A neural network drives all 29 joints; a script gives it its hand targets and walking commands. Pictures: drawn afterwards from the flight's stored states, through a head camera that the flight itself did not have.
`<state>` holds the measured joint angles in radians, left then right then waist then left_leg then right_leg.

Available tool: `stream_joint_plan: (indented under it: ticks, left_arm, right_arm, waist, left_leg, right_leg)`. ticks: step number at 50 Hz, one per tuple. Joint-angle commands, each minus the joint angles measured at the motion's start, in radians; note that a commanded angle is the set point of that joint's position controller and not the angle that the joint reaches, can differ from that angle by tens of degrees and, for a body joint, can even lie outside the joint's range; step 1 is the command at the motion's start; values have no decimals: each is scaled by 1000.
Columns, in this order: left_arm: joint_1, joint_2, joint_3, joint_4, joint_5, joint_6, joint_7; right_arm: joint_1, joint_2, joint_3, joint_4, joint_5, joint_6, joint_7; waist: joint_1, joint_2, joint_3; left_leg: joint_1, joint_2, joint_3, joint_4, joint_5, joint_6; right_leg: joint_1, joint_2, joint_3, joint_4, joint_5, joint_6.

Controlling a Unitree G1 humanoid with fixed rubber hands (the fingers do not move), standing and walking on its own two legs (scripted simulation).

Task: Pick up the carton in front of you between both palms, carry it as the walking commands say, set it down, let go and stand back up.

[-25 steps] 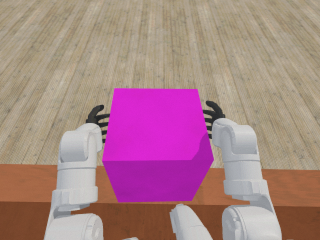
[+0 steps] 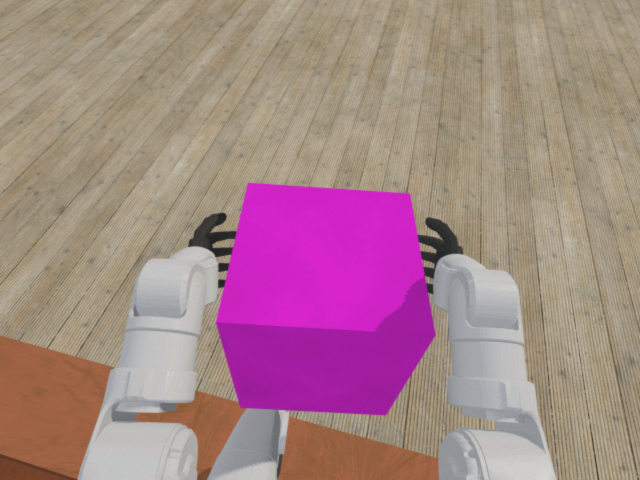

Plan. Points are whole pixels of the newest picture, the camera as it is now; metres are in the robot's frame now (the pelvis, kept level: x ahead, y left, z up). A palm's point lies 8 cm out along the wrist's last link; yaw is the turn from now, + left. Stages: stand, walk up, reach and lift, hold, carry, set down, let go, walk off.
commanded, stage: carry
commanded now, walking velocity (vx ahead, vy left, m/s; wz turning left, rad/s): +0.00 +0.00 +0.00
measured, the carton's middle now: (321, 305) +0.33 +0.03 -0.01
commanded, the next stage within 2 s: none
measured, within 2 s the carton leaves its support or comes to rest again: neither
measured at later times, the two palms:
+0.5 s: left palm (295, 146) +0.76 +0.13 -0.10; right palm (433, 153) +0.75 -0.17 -0.08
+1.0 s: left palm (296, 109) +0.98 +0.16 -0.16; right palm (407, 114) +0.99 -0.13 -0.16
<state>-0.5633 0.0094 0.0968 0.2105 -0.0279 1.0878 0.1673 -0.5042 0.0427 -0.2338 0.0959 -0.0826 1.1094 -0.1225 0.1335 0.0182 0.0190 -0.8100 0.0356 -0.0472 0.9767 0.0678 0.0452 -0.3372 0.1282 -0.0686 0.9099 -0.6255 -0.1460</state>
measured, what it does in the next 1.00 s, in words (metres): goes down: left foot 0.14 m lower, then right foot 0.14 m lower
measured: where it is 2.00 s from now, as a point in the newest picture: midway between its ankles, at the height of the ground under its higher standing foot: (326, 346)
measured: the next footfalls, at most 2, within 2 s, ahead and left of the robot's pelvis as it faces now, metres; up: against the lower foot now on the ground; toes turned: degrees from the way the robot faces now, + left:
left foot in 0.14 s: +0.29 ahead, +0.07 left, -0.14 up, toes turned +0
right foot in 0.54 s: +0.66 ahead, -0.06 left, -0.28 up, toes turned -6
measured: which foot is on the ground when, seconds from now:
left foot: up 0.00-0.12, down 0.14-0.56, up 0.58-0.88, down 0.90-1.00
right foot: down 0.00-0.14, up 0.16-0.52, down 0.54-1.00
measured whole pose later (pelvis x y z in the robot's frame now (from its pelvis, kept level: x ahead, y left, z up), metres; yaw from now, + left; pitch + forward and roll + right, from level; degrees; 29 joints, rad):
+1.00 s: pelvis +0.64 +0.01 -0.24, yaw +1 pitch +6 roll +1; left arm -0.49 -0.03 0.17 -0.06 -0.01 1.05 0.14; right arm -0.47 0.08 -0.20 -0.10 -0.06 1.04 -0.13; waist 0.01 -0.03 0.06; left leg -0.50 -0.03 0.02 0.63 -0.22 0.04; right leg -0.40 0.04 -0.06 0.70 -0.37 -0.04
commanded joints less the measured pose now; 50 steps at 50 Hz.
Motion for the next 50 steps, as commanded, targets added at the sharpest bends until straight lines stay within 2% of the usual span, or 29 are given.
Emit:
stream_joint_plan:
  ticks: [1, 3, 4, 5, 6, 7, 8, 9, 11, 12, 14, 16, 17, 18, 20, 24, 27, 28, 29, 30, 31, 33, 35, 40, 44, 45, 47, 48, 50]
  left_arm:
    - [-799, -1200, -640, -292, -495, -65, -301]
    - [-735, -1162, -628, -302, -478, -61, -294]
    - [-705, -1137, -624, -297, -464, -55, -290]
    - [-680, -1120, -623, -293, -450, -50, -286]
    - [-683, -1092, -622, -283, -434, -40, -282]
    - [-686, -1071, -609, -276, -406, -35, -276]
    - [-662, -1042, -578, -232, -371, -12, -267]
    - [-591, -982, -523, -178, -320, 9, -257]
    - [-590, -932, -471, -189, -267, 19, -244]
    - [-601, -926, -452, -188, -241, 15, -240]
    - [-662, -960, -442, -204, -221, -4, -239]
    - [-710, -1001, -454, -229, -223, -28, -240]
    - [-717, -1021, -476, -253, -231, -34, -240]
    - [-735, -1038, -494, -271, -240, -40, -236]
    - [-738, -1037, -518, -306, -247, -50, -223]
    - [-725, -987, -551, -395, -249, -42, -204]
    - [-678, -934, -568, -384, -251, -15, -213]
    - [-653, -906, -559, -356, -242, -4, -220]
    - [-627, -857, -538, -289, -226, -1, -224]
    - [-508, -900, -538, -219, -255, 6, -230]
    - [-501, -930, -548, -235, -267, 2, -237]
    - [-610, -1023, -586, -312, -319, -7, -249]
    - [-734, -1128, -642, -408, -403, -26, -258]
    - [-722, -1148, -715, -480, -441, -56, -273]
    - [-645, -1106, -749, -475, -419, -69, -280]
    - [-624, -1088, -747, -460, -407, -69, -279]
    - [-594, -1058, -738, -436, -394, -55, -273]
    - [-584, -1027, -730, -441, -376, -48, -265]
    - [-592, -1002, -698, -428, -346, -34, -254]
  right_arm:
    - [-725, 1024, 689, -168, 371, -68, 185]
    - [-736, 995, 715, -220, 383, -58, 173]
    - [-720, 977, 721, -221, 383, -50, 168]
    - [-692, 948, 719, -227, 380, -42, 167]
    - [-654, 923, 717, -202, 379, -34, 169]
    - [-628, 902, 711, -187, 378, -22, 176]
    - [-607, 863, 693, -130, 378, -8, 179]
    - [-622, 867, 707, -95, 405, 1, 185]
    - [-741, 948, 747, -105, 490, -5, 206]
    - [-779, 997, 758, -107, 525, -6, 219]
    - [-874, 1093, 787, -109, 589, -24, 240]
    - [-910, 1144, 797, -110, 612, -45, 253]
    - [-900, 1164, 798, -112, 617, -50, 255]
    - [-903, 1175, 794, -116, 617, -56, 255]
    - [-872, 1174, 788, -121, 620, -67, 257]
    - [-790, 1125, 777, -157, 602, -72, 249]
    - [-688, 1067, 771, -102, 550, -61, 237]
    - [-686, 1050, 761, -77, 531, -54, 236]
    - [-681, 1055, 750, -43, 528, -29, 232]
    - [-609, 1000, 716, -18, 504, -18, 226]
    - [-618, 1008, 714, -41, 485, -18, 220]
    - [-642, 1041, 704, -103, 457, -24, 211]
    - [-675, 1046, 705, -181, 428, -40, 199]
    - [-651, 1030, 753, -297, 384, -88, 170]
    - [-587, 986, 796, -323, 360, -97, 176]
    - [-578, 972, 802, -321, 363, -95, 183]
    - [-566, 923, 799, -289, 373, -89, 197]
    - [-538, 923, 807, -286, 390, -83, 203]
    - [-566, 913, 813, -287, 418, -59, 214]
  waist:
    - [1, -81, -418]
    - [3, -156, -420]
    - [-59, -192, -506]
    - [-154, -139, -531]
    - [-273, -8, -529]
    - [-373, 111, -456]
    - [-268, 162, -495]
    - [-229, 90, -568]
    - [-222, 16, -565]
    - [-198, -68, -485]
    - [-199, -48, -405]
    - [-202, 28, -484]
    - [-235, -4, -481]
    - [-263, 5, -487]
    - [-271, 9, -455]
    - [-275, 111, -451]
    - [-159, 79, -463]
    - [-137, -86, -478]
    - [-121, -259, -624]
    - [-57, -203, -770]
    - [-49, -134, -796]
    - [-54, -24, -827]
    - [-85, 1, -752]
    - [-82, -178, -740]
    - [-104, -138, -720]
    - [-121, -122, -705]
    - [-143, 87, -761]
    - [-166, 168, -765]
    - [-160, 153, -715]
  left_leg:
    - [186, -87, 144, -329, 266, 6]
    - [423, -123, 197, -453, 389, 13]
    - [577, -114, 207, -326, 518, 32]
    - [687, -111, 185, -372, 421, 37]
    - [881, -101, 164, -490, 362, 54]
    - [942, 2, 86, -575, 358, 123]
    - [1222, 194, -195, -256, 778, 204]
    - [1266, 274, -390, -280, 553, 274]
    - [1083, 276, -576, -331, -102, 337]
    - [911, 272, -560, -377, -35, 342]
    - [707, 234, -530, -396, 109, 313]
    - [720, 206, -411, -322, 251, 245]
    - [782, 117, -343, -239, 82, 207]
    - [836, 75, -312, -199, 51, 180]
    - [762, 6, -225, -167, -73, 161]
    - [659, -81, -49, 9, -84, 100]
    - [621, -74, 24, 327, 4, 35]
    - [425, -129, 65, 535, -561, 1]
    - [-24, -161, -4, 818, -982, -86]
    - [-111, -114, -52, 805, -902, -66]
    - [-104, -77, -48, 703, -832, -65]
    - [-130, -25, -60, 510, -609, -35]
    - [39, -20, -18, 276, -524, -41]
    - [230, -65, 68, -133, -338, -32]
    - [430, -60, 89, -425, -112, 1]
    - [564, -24, 53, -486, 41, 32]
    - [948, 230, -182, -307, 902, 191]
    - [1002, 266, -219, -319, 980, 218]
    - [980, 241, -193, -329, 936, 191]
  right_leg:
    - [211, -116, 208, -53, 649, -18]
    - [123, -71, 115, 36, 577, 10]
    - [101, -116, 95, 155, 687, 36]
    - [59, -139, 77, 301, 827, 65]
    - [-64, -149, 46, 513, 943, 106]
    - [-185, -56, -30, 897, 403, 137]
    - [-522, -19, 77, 975, -96, 161]
    - [-608, -73, 158, 866, -26, 147]
    - [-677, -146, 211, 671, 89, 128]
    - [-630, -164, 189, 518, 154, 141]
    - [-499, -153, 156, 262, 187, 146]
    - [-442, -160, 112, 335, 431, 125]
    - [-561, -171, 147, 199, 575, 115]
    - [-591, -151, 112, 119, 658, 110]
    - [-454, -117, 53, -122, 843, 117]
    - [-98, -56, -47, -425, 1122, 98]
    - [239, -142, -53, -726, 1349, 90]
    - [441, -278, 52, -627, 1688, 73]
    - [971, -561, 323, -200, 2256, -135]
    - [1057, -577, 390, -183, 2174, -165]
    - [992, -539, 386, -230, 1956, -164]
    - [899, -474, 398, -253, 1564, -156]
    - [646, -392, 344, -334, 1452, -92]
    - [539, -312, 188, -302, 1519, -43]
    - [449, -281, 118, -210, 1395, -32]
    - [336, -266, 102, -182, 1252, -5]
    - [-14, -190, 98, -146, 595, 109]
    - [-66, -157, 93, -168, 334, 124]
    - [-55, -148, 80, -267, 263, 132]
